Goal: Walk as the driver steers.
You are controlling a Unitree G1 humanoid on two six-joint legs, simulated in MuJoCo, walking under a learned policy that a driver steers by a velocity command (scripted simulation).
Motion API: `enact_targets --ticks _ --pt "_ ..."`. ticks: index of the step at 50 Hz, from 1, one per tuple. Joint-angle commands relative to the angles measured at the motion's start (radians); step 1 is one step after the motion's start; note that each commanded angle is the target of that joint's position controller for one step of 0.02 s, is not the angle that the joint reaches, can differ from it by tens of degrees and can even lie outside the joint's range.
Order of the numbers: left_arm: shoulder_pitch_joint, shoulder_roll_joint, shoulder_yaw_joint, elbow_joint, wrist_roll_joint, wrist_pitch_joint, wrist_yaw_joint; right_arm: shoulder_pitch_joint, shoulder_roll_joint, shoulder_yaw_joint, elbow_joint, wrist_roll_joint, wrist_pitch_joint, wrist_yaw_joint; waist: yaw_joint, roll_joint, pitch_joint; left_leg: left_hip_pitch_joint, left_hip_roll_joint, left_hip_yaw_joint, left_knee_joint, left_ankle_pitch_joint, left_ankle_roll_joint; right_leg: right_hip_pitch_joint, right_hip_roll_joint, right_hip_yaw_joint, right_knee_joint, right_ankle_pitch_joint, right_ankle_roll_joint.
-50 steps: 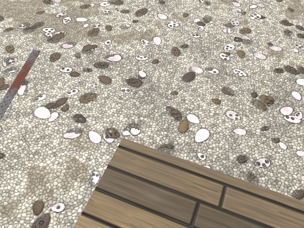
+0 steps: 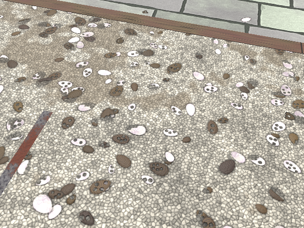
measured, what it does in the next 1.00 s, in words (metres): walks ahead, turning right: right foot, then left foot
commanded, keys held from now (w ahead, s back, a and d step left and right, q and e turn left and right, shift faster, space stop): w+e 0.24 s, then e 0.54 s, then no key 0.22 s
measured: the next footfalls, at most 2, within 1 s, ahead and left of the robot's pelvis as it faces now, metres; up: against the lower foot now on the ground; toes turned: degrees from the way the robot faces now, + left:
right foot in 0.40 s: +0.34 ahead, -0.18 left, +0.00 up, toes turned -17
left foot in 0.90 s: +0.43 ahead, +0.02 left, +0.00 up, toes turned -34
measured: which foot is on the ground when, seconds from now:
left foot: down 0.00-0.40, up 0.42-0.88, down 0.90-1.00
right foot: up 0.00-0.38, down 0.40-0.90, up 0.92-1.00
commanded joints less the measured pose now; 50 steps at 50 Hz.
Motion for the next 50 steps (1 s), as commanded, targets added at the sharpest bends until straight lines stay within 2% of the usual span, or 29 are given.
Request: enact_targets --ticks 1,3,6,12,15,17,18,19,20,21,22,23,24,25,26,27,29,32,35,38,42,43,44,45,46,47,48,49,50 --pt "-0.033 0.086 0.032 -0.096 0.003 0.0 0.0 0.093 -0.098 -0.032 0.001 -0.008 -0.009 -0.001 -0.048 0.154 -0.052 0.293 0.279 -0.299 -0.301 0.013 0.156 -0.306 -0.119 0.05 0.073 0.122 0.005" --pt "-0.03 0.053 0.03 -0.102 -0.001 0.021 -0.003 0.07 -0.1 -0.037 0.017 -0.008 -0.02 -0.003 -0.025 0.146 -0.025 0.23 0.266 -0.201 -0.348 0.099 0.163 -0.284 -0.127 0.041 0.056 0.164 0.017" --pt "-0.084 0.044 0.031 -0.133 0.008 0.035 -0.003 0.088 -0.13 -0.05 0.047 -0.012 -0.025 -0.014 -0.024 0.099 0.003 0.236 0.272 -0.1 -0.371 0.199 0.173 -0.344 -0.132 0.054 -0.024 0.267 0.035" --pt "-0.267 0.016 0.014 -0.2 0.013 0.024 -0.039 0.139 -0.184 -0.063 0.085 -0.003 -0.004 -0.03 -0.089 0.073 0.052 0.304 0.262 0.066 -0.373 0.224 0.141 -0.325 -0.111 -0.034 -0.335 0.471 0.018" --pt "-0.327 0.024 0.016 -0.246 0.022 0.024 -0.057 0.146 -0.209 -0.07 0.097 0.011 0.023 -0.038 -0.097 0.084 0.071 0.364 0.271 0.121 -0.282 0.449 0.114 -0.292 -0.08 -0.096 -0.439 0.417 -0.003" --pt "-0.294 0.054 0.032 -0.261 0.026 0.027 -0.066 0.134 -0.236 -0.077 0.094 0.027 0.04 -0.046 -0.065 0.123 0.023 0.406 0.276 0.14 -0.166 0.68 0.086 -0.209 -0.03 -0.138 -0.465 0.33 -0.032" --pt "-0.231 0.078 0.045 -0.252 0.026 0.029 -0.067 0.12 -0.248 -0.081 0.089 0.036 0.047 -0.051 -0.028 0.139 -0.019 0.414 0.268 0.146 -0.068 0.794 0.07 -0.129 0.008 -0.162 -0.484 0.295 -0.052" --pt "-0.106 0.117 0.068 -0.222 0.025 0.028 -0.064 0.099 -0.245 -0.081 0.082 0.045 0.054 -0.053 0.042 0.12 -0.081 0.389 0.237 0.164 0.1 0.808 0.043 0.025 0.052 -0.175 -0.563 0.353 -0.081" --pt "0.007 0.183 0.098 -0.195 0.03 0.032 -0.043 0.124 -0.217 -0.07 0.081 0.037 0.05 -0.051 0.096 0.052 -0.149 0.261 0.18 0.179 0.339 0.616 -0.015 0.246 0.051 -0.12 -0.634 0.557 -0.119" --pt "0.004 0.292 0.11 -0.199 0.031 0.042 -0.017 0.201 -0.077 -0.029 0.048 -0.038 0.04 -0.039 -0.004 -0.241 -0.222 -0.08 0.06 0.16 0.687 -0.365 -0.076 0.533 -0.198 0.198 -0.529 1.09 -0.213" --pt "-0.03 0.308 0.101 -0.266 0.049 0.029 -0.028 0.279 -0.111 -0.017 0.033 -0.02 0.023 -0.026 -0.016 -0.24 -0.468 -0.267 -0.061 -0.066 0.954 -0.588 -0.105 0.712 -0.397 0.642 -0.628 1.002 -0.442" --pt "-0.042 0.236 0.087 -0.281 0.044 0.027 -0.039 0.16 -0.195 -0.039 0.029 0.017 0.018 -0.022 0.054 -0.051 -0.453 -0.303 -0.007 -0.158 0.968 -0.484 -0.086 0.658 -0.343 0.547 -0.688 0.901 -0.392" --pt "-0.096 0.195 0.076 -0.277 0.028 0.023 -0.038 0.091 -0.186 -0.035 0.0 0.026 0.02 -0.028 0.031 -0.021 -0.32 -0.344 0.022 -0.14 0.898 -0.385 -0.07 0.538 -0.291 0.428 -0.703 0.799 -0.34" --pt "-0.144 0.161 0.066 -0.277 0.016 0.025 -0.032 0.081 -0.173 -0.034 0.015 0.009 0.03 -0.042 -0.002 0.043 -0.223 -0.329 0.06 -0.137 0.827 -0.322 -0.075 0.399 -0.242 0.356 -0.722 0.738 -0.294" --pt "-0.182 0.142 0.06 -0.285 0.019 0.03 -0.024 0.084 -0.185 -0.039 0.012 -0.001 0.045 -0.052 -0.033 0.021 -0.18 -0.276 0.076 -0.144 0.77 -0.284 -0.076 0.279 -0.218 0.319 -0.746 0.716 -0.279" --pt "-0.199 0.142 0.058 -0.296 0.034 0.035 -0.02 0.095 -0.191 -0.043 0.011 -0.002 0.061 -0.053 -0.057 -0.004 -0.164 -0.212 0.076 -0.144 0.737 -0.264 -0.073 0.191 -0.198 0.298 -0.77 0.702 -0.269" --pt "-0.211 0.155 0.063 -0.301 0.044 0.036 -0.013 0.115 -0.163 -0.038 0.014 -0.009 0.075 -0.057 -0.076 -0.018 -0.167 -0.161 0.055 -0.127 0.65 -0.244 -0.083 0.114 -0.173 0.259 -0.776 0.759 -0.265" --pt "-0.196 0.177 0.071 -0.3 0.034 0.048 0.007 0.082 -0.141 -0.03 0.005 -0.014 0.085 -0.065 -0.065 -0.029 -0.188 -0.166 0.03 -0.134 0.527 -0.185 -0.106 0.105 -0.152 0.256 -0.767 0.705 -0.252" --pt "-0.209 0.175 0.07 -0.312 0.025 0.07 0.024 0.028 -0.14 -0.028 -0.01 -0.007 0.097 -0.062 -0.048 -0.058 -0.171 -0.161 0.014 -0.151 0.422 -0.11 -0.114 0.083 -0.12 0.292 -0.783 0.411 -0.214" --pt "-0.207 0.171 0.069 -0.317 0.029 0.084 0.029 -0.017 -0.138 -0.028 -0.028 -0.001 0.092 -0.057 -0.028 -0.097 -0.132 -0.138 -0.005 -0.161 0.315 -0.101 -0.109 0.07 -0.103 0.344 -0.788 0.24 -0.196" --pt "-0.195 0.151 0.061 -0.319 0.032 0.093 0.023 -0.002 -0.144 -0.031 -0.031 0.004 0.071 -0.041 -0.016 -0.13 -0.15 -0.049 -0.014 -0.143 0.165 -0.138 -0.085 0.135 -0.119 0.391 -0.715 0.37 -0.186" --pt "-0.202 0.142 0.055 -0.319 0.029 0.096 0.022 0.018 -0.138 -0.031 -0.028 0.003 0.066 -0.035 -0.031 -0.128 -0.152 0.005 -0.015 -0.128 0.079 -0.099 -0.07 0.136 -0.11 0.391 -0.686 0.414 -0.174" --pt "-0.202 0.13 0.049 -0.317 0.023 0.1 0.023 0.045 -0.134 -0.032 -0.021 0.0 0.061 -0.028 -0.052 -0.121 -0.146 0.087 -0.009 -0.114 -0.054 0.0 -0.05 0.116 -0.087 0.379 -0.656 0.42 -0.148" --pt "-0.165 0.103 0.04 -0.312 0.026 0.1 0.024 0.056 -0.171 -0.041 -0.026 -0.015 0.059 -0.027 -0.042 -0.065 -0.146 0.178 0.083 -0.186 -0.118 0.092 -0.012 0.062 -0.043 0.345 -0.598 0.31 -0.098" --pt "-0.098 0.058 0.027 -0.31 0.043 0.095 0.021 0.029 -0.242 -0.052 -0.047 -0.033 0.066 -0.032 0.021 0.173 -0.145 0.252 0.281 -0.376 -0.148 0.311 0.082 -0.043 0.092 0.191 -0.41 -0.018 -0.032" --pt "-0.152 0.118 0.044 -0.337 0.035 0.083 0.021 0.04 -0.232 -0.052 -0.032 -0.054 0.07 -0.03 -0.006 0.336 -0.093 0.186 0.389 -0.546 -0.194 0.376 0.239 -0.154 0.147 0.086 -0.264 -0.2 0.018" --pt "-0.169 0.185 0.065 -0.323 0.038 0.077 0.023 0.032 -0.204 -0.048 -0.046 -0.04 0.067 -0.031 -0.031 0.248 -0.089 0.186 0.381 -0.539 -0.187 0.361 0.268 -0.17 0.113 0.114 -0.098 -0.19 0.05" --pt "-0.165 0.187 0.072 -0.302 0.029 0.083 0.023 0.015 -0.189 -0.046 -0.046 -0.023 0.068 -0.035 -0.027 0.185 -0.085 0.201 0.33 -0.457 -0.161 0.362 0.232 -0.189 0.113 0.115 -0.019 -0.142 0.068" --pt "-0.149 0.159 0.068 -0.279 0.029 0.095 0.027 0.0 -0.174 -0.04 -0.051 -0.01 0.069 -0.036 -0.019 0.152 -0.082 0.212 0.285 -0.39 -0.144 0.365 0.197 -0.19 0.107 0.114 0.017 -0.114 0.087"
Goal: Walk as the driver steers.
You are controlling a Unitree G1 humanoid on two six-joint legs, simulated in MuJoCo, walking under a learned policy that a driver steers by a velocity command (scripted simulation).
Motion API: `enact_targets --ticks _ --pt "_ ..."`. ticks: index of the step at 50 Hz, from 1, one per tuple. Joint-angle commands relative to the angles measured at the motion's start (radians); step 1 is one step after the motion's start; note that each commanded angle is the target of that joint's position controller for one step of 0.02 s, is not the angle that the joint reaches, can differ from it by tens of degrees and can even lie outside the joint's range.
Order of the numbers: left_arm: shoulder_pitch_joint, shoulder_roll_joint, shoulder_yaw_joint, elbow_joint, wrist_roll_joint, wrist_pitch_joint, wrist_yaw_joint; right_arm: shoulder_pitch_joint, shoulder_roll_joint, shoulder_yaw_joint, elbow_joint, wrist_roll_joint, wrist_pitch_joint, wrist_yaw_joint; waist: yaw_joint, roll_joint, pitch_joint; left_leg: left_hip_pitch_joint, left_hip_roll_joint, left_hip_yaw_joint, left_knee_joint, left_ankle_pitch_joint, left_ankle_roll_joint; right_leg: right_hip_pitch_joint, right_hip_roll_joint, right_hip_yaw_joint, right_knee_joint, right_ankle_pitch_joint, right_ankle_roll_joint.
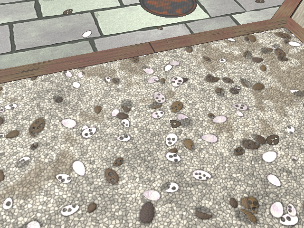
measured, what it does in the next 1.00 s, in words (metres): steps on the spot: right foot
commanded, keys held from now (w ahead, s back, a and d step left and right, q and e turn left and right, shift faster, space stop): no key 1.00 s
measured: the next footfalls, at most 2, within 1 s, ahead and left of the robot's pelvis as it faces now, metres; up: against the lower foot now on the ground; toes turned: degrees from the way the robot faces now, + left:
right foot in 0.22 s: +0.02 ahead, -0.14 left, +0.00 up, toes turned +2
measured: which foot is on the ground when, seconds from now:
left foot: down 0.00-1.00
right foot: up 0.00-0.20, down 0.22-1.00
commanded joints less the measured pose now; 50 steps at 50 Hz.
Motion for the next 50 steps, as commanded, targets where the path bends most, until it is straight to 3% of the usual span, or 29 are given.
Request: enact_targets --ticks 1,3,5,7,9,10,11,12,13,14,17,22,31,50 --pt "0.057 0.111 0.045 -0.03 0.0 0.005 0.009 -0.065 -0.14 -0.033 -0.078 0.024 -0.011 -0.006 0.033 0.154 -0.076 0.157 0.274 -0.259 -0.151 0.454 0.212 -0.088 -0.056 0.023 0.236 -0.018 0.058" --pt "0.05 0.045 0.022 -0.026 -0.005 0.009 0.003 -0.076 -0.113 -0.023 -0.071 0.021 0.001 -0.005 0.039 0.176 -0.08 0.142 0.207 -0.161 -0.148 0.464 0.187 -0.014 -0.077 -0.04 0.105 0.021 0.074" --pt "0.005 0.002 0.002 -0.036 -0.004 0.005 -0.003 -0.064 -0.114 -0.025 -0.064 0.02 0.013 -0.004 0.011 0.229 -0.097 0.157 0.178 -0.122 -0.137 0.457 0.179 0.079 -0.113 -0.105 -0.097 0.028 0.08" --pt "-0.012 0.017 0.006 -0.034 -0.013 0.002 -0.008 -0.016 -0.14 -0.031 -0.049 0.023 0.023 -0.004 -0.017 0.26 -0.105 0.184 0.195 -0.15 -0.125 0.431 0.195 0.145 -0.117 -0.13 -0.257 0.073 0.074" --pt "0.034 0.025 0.01 -0.003 -0.01 0.0 -0.011 -0.012 -0.134 -0.025 -0.041 0.037 0.023 -0.002 0.012 0.237 -0.092 0.151 0.181 -0.148 -0.105 0.366 0.168 0.265 -0.108 -0.153 -0.52 0.281 0.042" --pt "0.034 0.044 0.011 -0.001 0.001 -0.001 -0.01 0.023 -0.123 -0.019 -0.029 0.037 0.014 0.0 0.005 0.211 -0.091 0.107 0.172 -0.151 -0.109 0.302 0.125 0.342 -0.131 -0.113 -0.569 0.367 0.015" --pt "0.043 0.093 0.018 -0.011 0.012 -0.001 -0.002 0.035 -0.108 -0.011 -0.03 0.02 0.0 0.007 -0.008 0.123 -0.116 0.041 0.144 -0.118 -0.072 0.212 0.068 0.431 -0.217 -0.026 -0.533 0.528 -0.019" --pt "0.024 0.132 0.026 0.004 0.021 0.0 -0.001 0.069 -0.072 -0.002 -0.03 0.005 -0.015 0.014 -0.063 -0.057 -0.119 0.034 0.056 -0.018 -0.066 0.066 0.008 0.379 -0.259 0.011 -0.471 0.509 -0.078" --pt "0.008 0.062 0.012 0.002 0.023 -0.005 -0.011 0.015 -0.083 0.0 -0.025 -0.005 -0.019 0.014 -0.024 -0.07 -0.106 0.101 0.045 0.005 -0.059 0.033 -0.032 0.285 -0.248 0.013 -0.493 0.365 -0.101" --pt "0.002 0.03 0.002 0.006 0.029 -0.012 -0.016 -0.023 -0.099 -0.005 -0.022 -0.001 -0.017 0.014 -0.009 -0.046 -0.069 0.104 0.04 0.008 -0.052 0.05 -0.044 0.252 -0.229 0.005 -0.506 0.289 -0.087" --pt "0.017 0.041 0.0 0.025 0.024 -0.033 -0.014 -0.023 -0.092 -0.006 -0.009 0.009 -0.003 0.001 -0.007 -0.05 -0.011 0.101 0.044 0.004 -0.043 0.093 -0.034 0.202 -0.209 -0.009 -0.508 0.288 -0.056" --pt "0.038 0.024 -0.009 0.047 0.019 -0.043 -0.007 0.0 -0.081 -0.008 0.033 0.013 0.003 -0.01 -0.006 -0.021 0.007 0.115 0.043 0.005 -0.047 0.093 -0.041 0.186 -0.2 -0.011 -0.51 0.269 -0.054" --pt "0.062 0.009 -0.014 0.101 0.014 -0.052 -0.006 0.026 -0.087 -0.014 0.114 0.019 0.007 -0.023 -0.004 0.024 -0.004 0.137 0.049 0.002 -0.054 0.132 -0.052 0.212 -0.182 -0.031 -0.502 0.321 -0.055" --pt "0.114 0.001 -0.019 0.27 0.005 -0.052 0.007 0.062 -0.072 -0.014 0.267 0.026 0.022 -0.041 -0.002 0.033 0.02 0.146 0.041 0.014 -0.076 0.149 -0.041 0.233 -0.152 -0.078 -0.509 0.361 -0.039"
Over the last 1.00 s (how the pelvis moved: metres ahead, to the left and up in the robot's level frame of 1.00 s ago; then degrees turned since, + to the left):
0.31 -0.05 0.00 -32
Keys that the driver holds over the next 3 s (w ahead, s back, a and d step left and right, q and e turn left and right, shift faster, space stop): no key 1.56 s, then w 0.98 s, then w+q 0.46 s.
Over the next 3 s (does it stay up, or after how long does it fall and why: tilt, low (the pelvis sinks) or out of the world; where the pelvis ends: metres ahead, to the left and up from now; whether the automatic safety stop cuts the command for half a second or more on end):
stays up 0.68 0.03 0.01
